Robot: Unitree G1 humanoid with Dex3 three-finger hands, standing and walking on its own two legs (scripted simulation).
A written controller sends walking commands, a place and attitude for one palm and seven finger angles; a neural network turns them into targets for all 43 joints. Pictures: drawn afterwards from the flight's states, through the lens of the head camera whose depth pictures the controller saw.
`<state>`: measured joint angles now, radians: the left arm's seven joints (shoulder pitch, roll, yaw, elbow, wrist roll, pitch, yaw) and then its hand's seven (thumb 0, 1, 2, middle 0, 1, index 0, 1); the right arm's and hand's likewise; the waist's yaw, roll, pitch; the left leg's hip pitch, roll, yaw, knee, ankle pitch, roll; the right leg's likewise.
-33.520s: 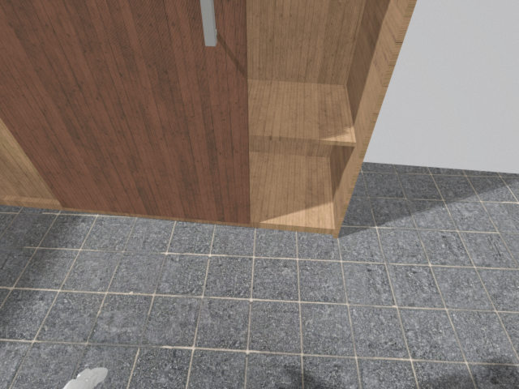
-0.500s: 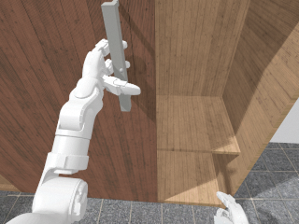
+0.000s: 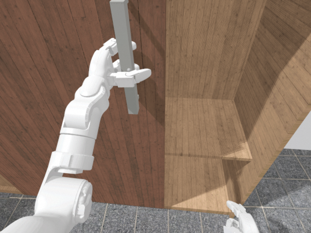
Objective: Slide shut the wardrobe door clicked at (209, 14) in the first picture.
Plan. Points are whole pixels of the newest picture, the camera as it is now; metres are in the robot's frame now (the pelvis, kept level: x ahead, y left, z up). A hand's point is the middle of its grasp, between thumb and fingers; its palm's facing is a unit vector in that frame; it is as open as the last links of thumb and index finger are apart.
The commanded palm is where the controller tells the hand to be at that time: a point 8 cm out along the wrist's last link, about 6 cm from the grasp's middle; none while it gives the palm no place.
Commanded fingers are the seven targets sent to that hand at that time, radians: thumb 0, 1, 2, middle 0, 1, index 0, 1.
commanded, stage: grip the handle and tug to test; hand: left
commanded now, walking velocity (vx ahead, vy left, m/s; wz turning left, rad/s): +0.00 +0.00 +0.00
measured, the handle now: (129, 62) +0.44 +0.09 +0.26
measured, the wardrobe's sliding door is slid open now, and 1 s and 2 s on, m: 0.40 0.40 0.40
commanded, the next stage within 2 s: tug the door sideways, standing still in 1.00 s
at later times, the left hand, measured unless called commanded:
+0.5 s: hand (134, 72) +0.39 +0.07 +0.26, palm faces -0.08 -1.00 +0.02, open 5.9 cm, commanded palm +0.38 +0.15 +0.26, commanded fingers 0.00 0.90 0.90 -0.45 -1.40 -0.45 -1.40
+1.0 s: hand (134, 73) +0.39 +0.07 +0.26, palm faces -0.07 -1.00 +0.01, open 6.0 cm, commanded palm +0.36 +0.15 +0.26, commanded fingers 0.00 0.90 0.90 -0.45 -1.40 -0.45 -1.40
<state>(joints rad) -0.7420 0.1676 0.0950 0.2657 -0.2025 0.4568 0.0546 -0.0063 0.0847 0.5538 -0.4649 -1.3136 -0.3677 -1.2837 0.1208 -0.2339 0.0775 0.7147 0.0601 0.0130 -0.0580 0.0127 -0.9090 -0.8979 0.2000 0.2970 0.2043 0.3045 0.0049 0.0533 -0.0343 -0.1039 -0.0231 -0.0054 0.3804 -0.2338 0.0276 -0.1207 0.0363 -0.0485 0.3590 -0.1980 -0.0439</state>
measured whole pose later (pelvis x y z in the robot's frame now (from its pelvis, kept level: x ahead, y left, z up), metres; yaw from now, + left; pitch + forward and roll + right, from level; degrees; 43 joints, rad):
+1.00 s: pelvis +0.00 +0.00 +0.00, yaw -3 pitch -2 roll +0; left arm -0.59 0.18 0.14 0.08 -0.22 0.49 0.06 0.00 0.66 0.80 -0.43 -1.40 -0.36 -1.40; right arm 0.12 -0.24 0.08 0.66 0.06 0.04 -0.05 0.01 -0.91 -0.90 0.20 0.30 0.20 0.30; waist -0.03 0.07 -0.05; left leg -0.08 0.00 0.03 0.36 -0.24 0.02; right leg -0.12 0.06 -0.01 0.35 -0.19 -0.05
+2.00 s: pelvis -0.01 +0.03 +0.00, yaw +3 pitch -3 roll +0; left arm -0.85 0.02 -0.10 0.34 -0.13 0.39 0.23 -0.05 0.68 0.83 -0.45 -1.40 -0.27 -1.40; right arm 0.15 -0.19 0.05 0.74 0.04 0.02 0.02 0.01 -0.91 -0.90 0.20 0.30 0.20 0.30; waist 0.04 0.03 0.00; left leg -0.14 -0.08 -0.03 0.44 -0.24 0.06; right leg -0.15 -0.03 -0.07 0.45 -0.24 -0.01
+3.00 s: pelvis +0.04 -0.15 -0.03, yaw +7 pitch -6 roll -4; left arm -0.70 0.24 0.04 0.05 -0.07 0.00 0.07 -0.25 0.64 0.88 -0.45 -1.40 -0.21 -1.21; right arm 0.03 -0.16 -0.01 0.64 0.07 0.05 0.03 0.01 -0.91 -0.90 0.20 0.30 0.21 0.30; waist 0.11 0.08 0.21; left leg -0.26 0.20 -0.15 0.90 -0.42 -0.06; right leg -0.25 0.00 -0.09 0.68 -0.32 0.01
